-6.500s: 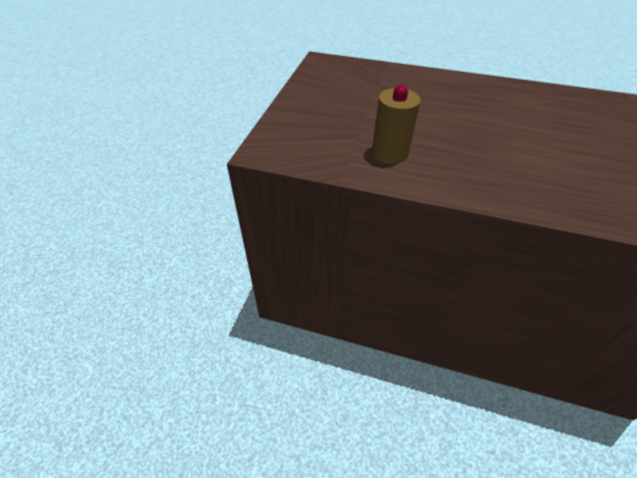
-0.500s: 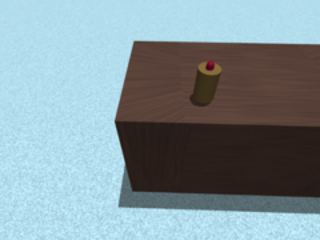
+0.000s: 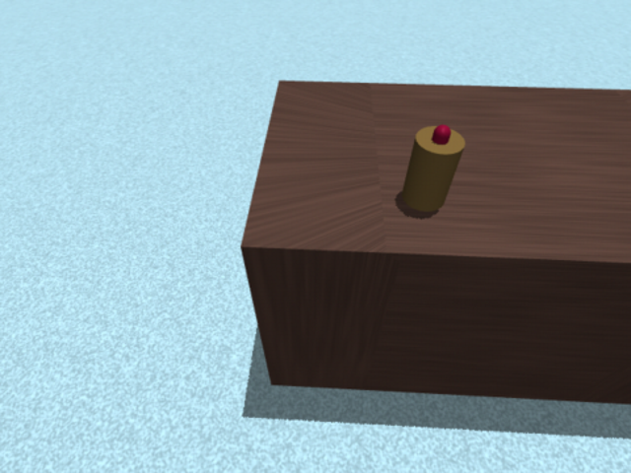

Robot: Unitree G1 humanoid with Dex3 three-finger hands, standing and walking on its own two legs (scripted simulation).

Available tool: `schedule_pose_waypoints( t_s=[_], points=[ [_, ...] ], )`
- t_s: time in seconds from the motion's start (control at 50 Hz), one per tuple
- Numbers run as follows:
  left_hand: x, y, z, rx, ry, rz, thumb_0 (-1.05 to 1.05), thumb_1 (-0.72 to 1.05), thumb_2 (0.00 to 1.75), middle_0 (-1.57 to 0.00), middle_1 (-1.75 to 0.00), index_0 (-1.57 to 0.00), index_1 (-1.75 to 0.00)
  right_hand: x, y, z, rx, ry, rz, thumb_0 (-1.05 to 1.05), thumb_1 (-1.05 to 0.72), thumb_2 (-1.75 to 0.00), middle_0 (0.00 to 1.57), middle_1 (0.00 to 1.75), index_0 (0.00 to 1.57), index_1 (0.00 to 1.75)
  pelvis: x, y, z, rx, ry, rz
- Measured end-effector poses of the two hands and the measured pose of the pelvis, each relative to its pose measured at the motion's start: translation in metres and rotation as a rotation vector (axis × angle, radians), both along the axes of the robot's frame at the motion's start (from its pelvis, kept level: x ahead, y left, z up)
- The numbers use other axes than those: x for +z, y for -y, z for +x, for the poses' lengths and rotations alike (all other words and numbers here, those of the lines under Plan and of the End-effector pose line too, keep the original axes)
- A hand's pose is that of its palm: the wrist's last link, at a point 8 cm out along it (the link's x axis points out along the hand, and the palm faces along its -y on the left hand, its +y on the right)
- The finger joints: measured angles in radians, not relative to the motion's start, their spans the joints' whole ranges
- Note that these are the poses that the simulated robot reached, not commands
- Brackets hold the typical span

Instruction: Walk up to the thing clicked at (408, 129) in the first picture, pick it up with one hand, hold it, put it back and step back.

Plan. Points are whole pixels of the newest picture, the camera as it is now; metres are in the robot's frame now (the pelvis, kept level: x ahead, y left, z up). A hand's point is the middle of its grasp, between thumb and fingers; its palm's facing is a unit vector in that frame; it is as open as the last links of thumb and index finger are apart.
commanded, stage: walk up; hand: right
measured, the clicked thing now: (432, 164) +0.65 -0.20 +0.02
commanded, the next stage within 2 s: none
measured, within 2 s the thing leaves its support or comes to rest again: neither
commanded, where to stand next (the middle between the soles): +0.19 +0.02 m, yaw -2 degrees
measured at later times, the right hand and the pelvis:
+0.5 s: hand out of the picture +0.15 -0.25 -0.17, palm faces +0.00 +0.95 -0.32, open 7.4 cm; pelvis +0.11 +0.00 -0.01, yaw +0 degrees
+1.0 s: hand (494, 424) +0.23 -0.26 -0.15, palm faces +0.01 +0.91 -0.41, open 7.4 cm; pelvis +0.14 +0.02 -0.02, yaw -3 degrees
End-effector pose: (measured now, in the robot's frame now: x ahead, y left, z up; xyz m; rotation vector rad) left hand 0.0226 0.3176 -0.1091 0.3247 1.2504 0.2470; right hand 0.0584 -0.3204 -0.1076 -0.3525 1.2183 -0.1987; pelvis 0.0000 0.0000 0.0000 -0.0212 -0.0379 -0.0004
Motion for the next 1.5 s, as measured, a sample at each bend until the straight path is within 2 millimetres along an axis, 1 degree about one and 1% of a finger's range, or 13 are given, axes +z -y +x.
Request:
schedule_pose_waypoints(
  t_s=[0.08,0.18,0.28,0.36,0.48,0.58,0.72,0.82,0.96,1.1,1.2,1.34,1.5],
  points=[
    [-0.004,-0.018,0.012,0.003,-0.066,0.011,0.01,0.90,0.90,-0.20,-0.30,-0.20,-0.30,0.010,-0.013,0.015,-0.017,0.057,-0.011,0.01,-0.91,-0.90,0.20,0.30,0.20,0.30,0.001,-0.011,0.020,-0.019,0.002,0.018],
    [0.003,-0.020,0.062,-0.036,-0.003,0.001,0.01,0.90,0.90,-0.20,-0.30,-0.20,-0.30,0.016,-0.021,0.017,-0.038,0.021,-0.014,0.01,-0.91,-0.90,0.21,0.30,0.20,0.30,0.007,-0.013,0.044,-0.019,0.014,0.014],
    [0.007,-0.007,0.124,-0.114,0.065,-0.002,0.01,0.90,0.90,-0.20,-0.30,-0.20,-0.30,0.004,-0.020,0.024,-0.058,-0.007,0.007,0.01,-0.91,-0.90,0.21,0.30,0.20,0.30,0.001,-0.011,0.068,-0.028,0.031,0.032],
    [0.004,0.006,0.171,-0.148,0.142,0.025,0.01,0.90,0.90,-0.20,-0.30,-0.20,-0.30,-0.020,-0.013,0.043,-0.078,-0.010,0.031,0.01,-0.90,-0.90,0.21,0.30,0.20,0.30,-0.015,-0.001,0.092,-0.022,0.045,0.032],
    [0.015,0.021,0.205,-0.138,0.231,0.017,0.01,0.90,0.90,-0.20,-0.30,-0.20,-0.30,-0.026,-0.020,0.081,-0.048,-0.009,0.053,0.01,-0.91,-0.90,0.20,0.30,0.20,0.30,-0.011,-0.001,0.112,-0.009,0.048,0.021],
    [0.015,0.015,0.216,-0.133,0.226,0.010,0.01,0.90,0.90,-0.21,-0.30,-0.21,-0.30,-0.021,-0.025,0.101,-0.021,-0.009,0.042,0.01,-0.91,-0.90,0.21,0.30,0.20,0.30,-0.008,-0.008,0.125,-0.003,0.031,0.014],
    [-0.014,-0.013,0.222,-0.076,0.152,-0.019,0.01,0.90,0.90,-0.21,-0.30,-0.21,-0.30,-0.013,-0.032,0.112,-0.034,-0.013,-0.035,0.01,-0.91,-0.90,0.21,0.30,0.20,0.30,-0.018,-0.028,0.136,-0.011,0.022,0.030],
    [-0.020,-0.023,0.217,-0.052,0.082,-0.018,0.01,0.90,0.90,-0.20,-0.30,-0.20,-0.30,0.000,-0.032,0.126,-0.026,0.006,-0.068,0.01,-0.91,-0.90,0.21,0.30,0.20,0.30,-0.013,-0.028,0.139,-0.017,-0.002,0.011],
    [-0.023,-0.016,0.200,-0.067,0.022,0.007,0.01,0.90,0.90,-0.20,-0.30,-0.20,-0.30,-0.006,-0.019,0.157,-0.009,0.064,-0.065,0.01,-0.90,-0.90,0.21,0.30,0.20,0.30,-0.017,-0.020,0.139,-0.043,-0.003,-0.011],
    [-0.012,-0.003,0.199,-0.076,0.027,-0.009,0.01,0.90,0.90,-0.20,-0.30,-0.20,-0.30,-0.010,-0.031,0.175,-0.018,0.106,0.006,0.01,-0.91,-0.90,0.20,0.30,0.20,0.30,-0.009,-0.020,0.140,-0.043,0.011,0.029],
    [-0.003,0.001,0.211,-0.082,0.065,-0.020,0.01,0.90,0.90,-0.20,-0.30,-0.20,-0.30,-0.008,-0.044,0.176,-0.018,0.111,0.045,0.01,-0.91,-0.90,0.21,0.30,0.20,0.30,-0.002,-0.021,0.139,-0.049,0.020,0.031],
    [0.006,0.002,0.226,-0.091,0.101,-0.035,0.01,0.90,0.90,-0.20,-0.30,-0.20,-0.30,-0.002,-0.051,0.162,-0.036,0.082,0.058,0.01,-0.91,-0.90,0.21,0.30,0.20,0.30,0.007,-0.023,0.137,-0.055,0.024,0.026],
    [0.006,-0.001,0.224,-0.098,0.084,-0.044,0.01,0.90,0.90,-0.20,-0.30,-0.20,-0.30,0.004,-0.046,0.137,-0.076,0.039,0.032,0.01,-0.91,-0.90,0.21,0.30,0.20,0.30,0.012,-0.027,0.133,-0.061,0.021,0.021]
  ],
)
